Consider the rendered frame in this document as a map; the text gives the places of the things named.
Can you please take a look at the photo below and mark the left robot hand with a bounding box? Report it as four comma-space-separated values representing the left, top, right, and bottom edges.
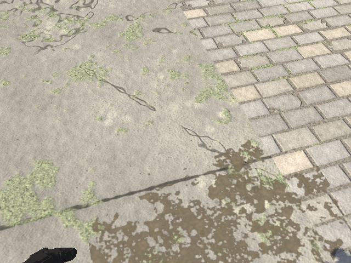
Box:
23, 248, 77, 263

